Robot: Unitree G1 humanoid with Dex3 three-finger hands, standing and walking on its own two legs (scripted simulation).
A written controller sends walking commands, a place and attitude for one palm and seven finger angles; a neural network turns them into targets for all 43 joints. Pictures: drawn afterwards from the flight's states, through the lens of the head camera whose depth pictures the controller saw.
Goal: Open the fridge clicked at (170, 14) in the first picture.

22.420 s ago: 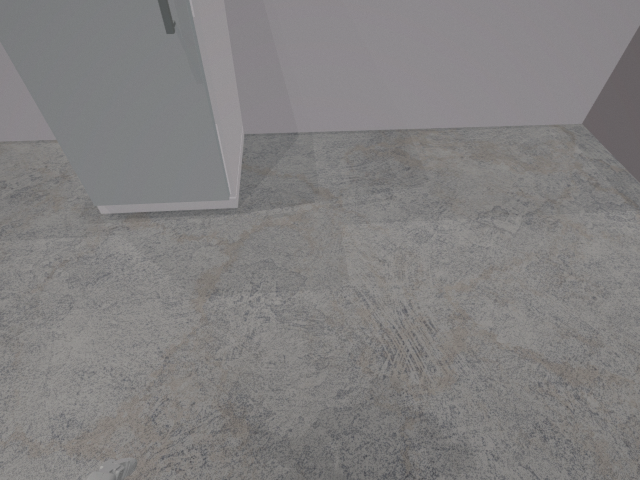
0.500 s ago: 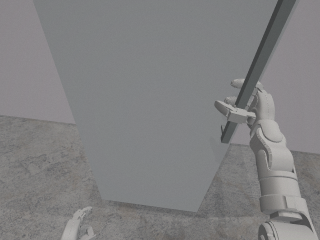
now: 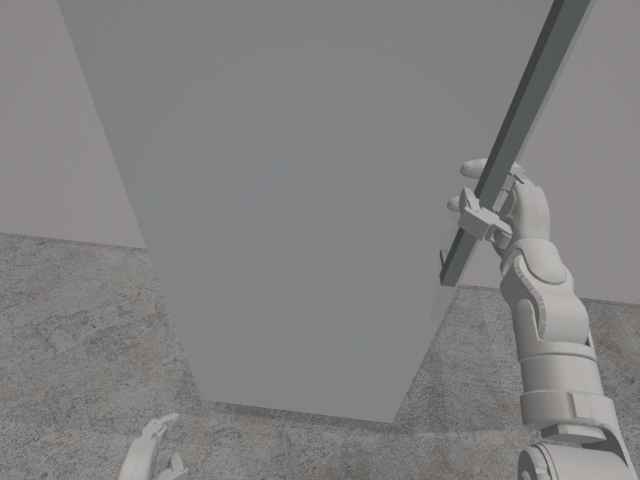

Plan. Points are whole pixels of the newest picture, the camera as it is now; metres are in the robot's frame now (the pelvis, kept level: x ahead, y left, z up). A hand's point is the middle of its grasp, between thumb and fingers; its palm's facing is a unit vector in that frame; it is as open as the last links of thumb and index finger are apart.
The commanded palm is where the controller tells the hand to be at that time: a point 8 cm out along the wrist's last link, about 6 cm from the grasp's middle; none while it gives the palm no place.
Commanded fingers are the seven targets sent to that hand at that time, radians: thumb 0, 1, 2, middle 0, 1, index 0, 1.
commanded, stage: grip the handle and tug to test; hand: right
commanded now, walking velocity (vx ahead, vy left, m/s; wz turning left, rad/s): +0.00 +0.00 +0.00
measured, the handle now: (502, 134) +0.44 -0.18 +0.27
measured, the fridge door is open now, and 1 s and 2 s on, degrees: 0 10 36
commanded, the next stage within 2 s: pull the door a little, standing still in 0.46 s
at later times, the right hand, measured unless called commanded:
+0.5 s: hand (468, 219) +0.38 -0.15 +0.19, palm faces +0.07 +1.00 +0.00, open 5.6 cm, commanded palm +0.33 -0.19 +0.18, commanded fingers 0.00 -0.90 -0.90 0.45 1.40 0.45 1.40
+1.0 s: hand (469, 269) +0.30 -0.13 +0.18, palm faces +0.03 +1.00 -0.05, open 6.0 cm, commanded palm +0.26 -0.18 +0.18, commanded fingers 0.00 -0.90 -0.90 0.45 1.40 0.45 1.40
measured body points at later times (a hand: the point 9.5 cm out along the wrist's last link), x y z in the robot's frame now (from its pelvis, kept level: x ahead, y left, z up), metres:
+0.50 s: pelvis +0.01 +0.00 +0.00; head -0.02 +0.02 +0.45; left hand +0.17 +0.24 -0.09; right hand +0.37 -0.20 +0.19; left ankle -0.02 +0.09 -0.74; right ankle +0.02 -0.11 -0.74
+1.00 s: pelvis +0.03 +0.00 +0.00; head -0.02 +0.03 +0.45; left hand +0.23 +0.22 -0.07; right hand +0.29 -0.18 +0.19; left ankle -0.02 +0.09 -0.74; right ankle +0.02 -0.11 -0.74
